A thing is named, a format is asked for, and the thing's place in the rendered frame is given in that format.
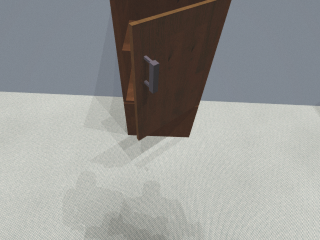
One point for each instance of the handle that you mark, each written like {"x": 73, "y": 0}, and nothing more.
{"x": 153, "y": 75}

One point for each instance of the cupboard door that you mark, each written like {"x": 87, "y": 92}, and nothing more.
{"x": 182, "y": 42}

